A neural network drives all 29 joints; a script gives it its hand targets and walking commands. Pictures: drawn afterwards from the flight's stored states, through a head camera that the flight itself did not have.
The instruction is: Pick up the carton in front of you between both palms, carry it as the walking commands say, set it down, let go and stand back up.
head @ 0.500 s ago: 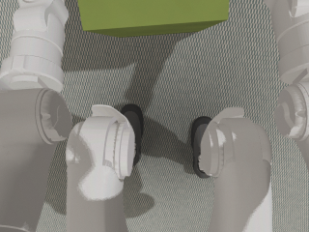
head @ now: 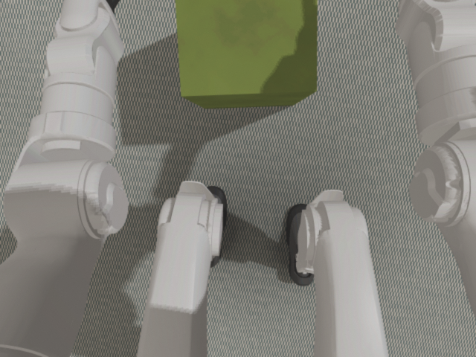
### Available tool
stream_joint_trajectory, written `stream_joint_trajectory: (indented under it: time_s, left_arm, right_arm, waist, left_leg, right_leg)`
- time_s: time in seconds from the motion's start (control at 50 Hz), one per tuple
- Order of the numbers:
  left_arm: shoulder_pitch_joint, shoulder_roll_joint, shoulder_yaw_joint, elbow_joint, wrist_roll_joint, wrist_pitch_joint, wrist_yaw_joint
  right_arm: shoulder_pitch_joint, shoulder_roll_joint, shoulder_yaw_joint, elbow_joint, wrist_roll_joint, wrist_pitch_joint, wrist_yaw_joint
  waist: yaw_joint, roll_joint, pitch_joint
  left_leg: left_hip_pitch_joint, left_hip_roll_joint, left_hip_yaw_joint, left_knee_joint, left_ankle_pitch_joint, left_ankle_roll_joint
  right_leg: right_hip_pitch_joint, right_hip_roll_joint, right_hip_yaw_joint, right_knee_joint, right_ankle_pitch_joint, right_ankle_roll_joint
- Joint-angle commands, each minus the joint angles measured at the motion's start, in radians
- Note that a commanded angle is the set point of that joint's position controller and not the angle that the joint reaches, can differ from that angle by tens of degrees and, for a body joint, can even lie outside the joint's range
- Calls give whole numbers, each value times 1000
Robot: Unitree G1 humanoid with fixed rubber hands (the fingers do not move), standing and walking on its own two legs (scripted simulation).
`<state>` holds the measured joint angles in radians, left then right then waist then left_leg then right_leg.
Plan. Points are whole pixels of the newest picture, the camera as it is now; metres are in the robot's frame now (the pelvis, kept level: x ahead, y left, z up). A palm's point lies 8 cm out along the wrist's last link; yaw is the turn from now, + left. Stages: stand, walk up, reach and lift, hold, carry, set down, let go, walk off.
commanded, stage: set down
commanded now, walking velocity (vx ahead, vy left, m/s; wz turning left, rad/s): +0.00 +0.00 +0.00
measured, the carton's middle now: (247, 48) +0.56 +0.05 -0.33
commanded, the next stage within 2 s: let go in 0.58 s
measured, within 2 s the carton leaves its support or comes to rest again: neither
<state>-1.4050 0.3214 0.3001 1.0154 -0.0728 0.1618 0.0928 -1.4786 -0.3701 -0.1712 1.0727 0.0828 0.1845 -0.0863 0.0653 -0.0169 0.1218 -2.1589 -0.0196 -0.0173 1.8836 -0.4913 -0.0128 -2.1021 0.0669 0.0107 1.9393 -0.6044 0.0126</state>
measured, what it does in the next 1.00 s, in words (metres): rises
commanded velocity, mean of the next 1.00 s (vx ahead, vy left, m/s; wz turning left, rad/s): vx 0.00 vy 0.00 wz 0.00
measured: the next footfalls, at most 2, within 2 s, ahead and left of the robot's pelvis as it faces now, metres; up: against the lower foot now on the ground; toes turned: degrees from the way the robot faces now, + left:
none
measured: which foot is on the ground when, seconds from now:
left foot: down 0.00-1.00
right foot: down 0.00-1.00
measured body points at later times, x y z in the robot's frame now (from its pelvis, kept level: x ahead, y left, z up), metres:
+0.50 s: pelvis +0.02 +0.00 +0.14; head +0.35 +0.02 +0.44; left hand +0.56 +0.24 +0.04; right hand +0.60 -0.16 +0.04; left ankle +0.12 +0.12 -0.42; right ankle +0.09 -0.11 -0.42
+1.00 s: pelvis +0.07 +0.01 +0.26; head +0.33 +0.02 +0.63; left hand +0.46 +0.26 +0.14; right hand +0.49 -0.18 +0.14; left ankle +0.12 +0.12 -0.42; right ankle +0.09 -0.11 -0.42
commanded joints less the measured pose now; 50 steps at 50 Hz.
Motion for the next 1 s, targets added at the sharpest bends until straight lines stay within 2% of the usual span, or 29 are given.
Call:
stream_joint_trajectory:
  time_s: [0.0,0.12,0.2,0.36,0.58,0.66,0.76,0.86,0.98]
  left_arm:
    - [-226,144,27,-145,13,-11,-3]
    - [-190,152,5,-243,-17,24,-14]
    - [-150,140,-1,-276,-21,43,-24]
    - [-86,106,27,-271,20,39,-39]
    - [-21,60,72,-235,88,10,-65]
    - [89,47,82,-259,145,4,-91]
    - [311,52,48,-375,203,-2,-135]
    - [521,31,-9,-480,180,-33,-160]
    - [776,-23,-57,-487,137,-82,-172]
  right_arm:
    - [-256,-99,-10,-142,-7,-10,2]
    - [-234,-119,-7,-247,4,20,-2]
    - [-192,-121,-17,-272,0,35,7]
    - [-116,-99,-53,-240,-31,24,41]
    - [-58,-61,-101,-199,-98,-5,75]
    - [64,-23,-132,-234,-161,-6,68]
    - [308,43,-131,-389,-204,-7,37]
    - [521,77,-86,-527,-174,-44,39]
    - [778,99,-57,-540,-159,-103,71]
  waist:
    - [39,-45,-1159]
    - [31,-52,-1322]
    - [22,-39,-1344]
    - [18,-17,-1262]
    - [17,-40,-1158]
    - [4,-38,-1208]
    - [2,-5,-1248]
    - [2,23,-1135]
    - [-19,20,-975]
  left_leg:
    - [720,-34,76,-162,340,-8]
    - [863,-47,78,-257,445,-8]
    - [945,-50,72,-329,497,-10]
    - [1052,-45,55,-500,537,-15]
    - [1173,-34,44,-741,521,-16]
    - [1272,-35,48,-814,568,-10]
    - [1448,-34,46,-897,658,1]
    - [1615,-21,13,-982,730,6]
    - [1738,-2,-25,-1068,774,0]
  right_leg:
    - [494,24,-51,-237,280,14]
    - [621,38,-59,-335,377,16]
    - [653,40,-59,-409,413,16]
    - [685,34,-44,-582,436,19]
    - [834,17,-29,-826,445,32]
    - [947,18,-28,-904,513,36]
    - [1101,23,-28,-996,610,33]
    - [1137,15,-20,-1091,619,28]
    - [1174,1,-10,-1186,593,21]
